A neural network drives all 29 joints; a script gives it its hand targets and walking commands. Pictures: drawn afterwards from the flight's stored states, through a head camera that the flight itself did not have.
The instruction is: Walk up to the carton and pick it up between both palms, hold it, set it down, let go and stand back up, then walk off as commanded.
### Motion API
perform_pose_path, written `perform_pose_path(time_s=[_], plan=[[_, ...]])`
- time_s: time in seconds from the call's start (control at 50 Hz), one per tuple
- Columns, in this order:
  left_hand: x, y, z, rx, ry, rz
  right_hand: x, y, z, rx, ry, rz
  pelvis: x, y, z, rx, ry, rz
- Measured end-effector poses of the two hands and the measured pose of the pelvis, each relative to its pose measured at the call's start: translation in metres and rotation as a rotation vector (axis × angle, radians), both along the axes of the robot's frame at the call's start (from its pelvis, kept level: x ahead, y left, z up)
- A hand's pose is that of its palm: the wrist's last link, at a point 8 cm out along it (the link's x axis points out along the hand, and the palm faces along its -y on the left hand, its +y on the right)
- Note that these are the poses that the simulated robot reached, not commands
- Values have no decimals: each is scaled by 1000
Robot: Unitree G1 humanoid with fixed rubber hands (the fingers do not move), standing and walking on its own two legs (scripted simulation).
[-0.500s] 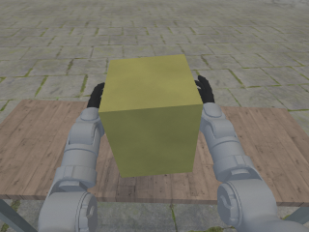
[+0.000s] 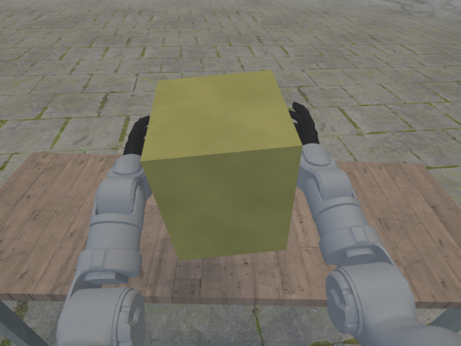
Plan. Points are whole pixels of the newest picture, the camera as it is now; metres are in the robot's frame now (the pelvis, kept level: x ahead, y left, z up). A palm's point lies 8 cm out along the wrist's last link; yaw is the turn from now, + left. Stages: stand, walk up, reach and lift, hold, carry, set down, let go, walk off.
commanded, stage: reach and lift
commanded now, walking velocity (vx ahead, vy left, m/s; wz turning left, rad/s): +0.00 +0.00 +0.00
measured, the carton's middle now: (224, 167) +0.39 -0.01 +0.16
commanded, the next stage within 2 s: hold in 0.24 s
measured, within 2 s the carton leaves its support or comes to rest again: neither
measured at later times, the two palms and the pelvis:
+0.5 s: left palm (129, 160) +0.37 +0.15 +0.20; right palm (306, 145) +0.38 -0.14 +0.21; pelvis -0.01 +0.00 +0.00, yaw +0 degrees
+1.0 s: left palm (129, 160) +0.37 +0.15 +0.19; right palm (304, 145) +0.38 -0.14 +0.21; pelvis +0.00 +0.00 +0.00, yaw +0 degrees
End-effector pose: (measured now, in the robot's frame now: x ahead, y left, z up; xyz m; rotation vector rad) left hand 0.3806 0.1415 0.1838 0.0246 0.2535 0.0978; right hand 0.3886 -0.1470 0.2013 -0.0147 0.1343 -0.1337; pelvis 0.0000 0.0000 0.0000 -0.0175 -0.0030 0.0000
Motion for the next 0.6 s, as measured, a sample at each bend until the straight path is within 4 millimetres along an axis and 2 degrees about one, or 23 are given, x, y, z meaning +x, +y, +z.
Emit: perform_pose_path(time_s=[0.28, 0.46, 0.6], plan=[[-15, 8, 2, -7, 15, 16, -10, 8, 6, -6, 14, 17, -7, 0, 0, 0, -19, 0], [-16, 5, 12, -7, -5, 14, -12, 5, 12, 2, -5, 14, -8, -1, 0, 1, -20, 1], [-12, 5, 10, -17, 4, 8, -10, 5, 11, -2, 3, 11, -6, -1, 0, 1, -16, 1]])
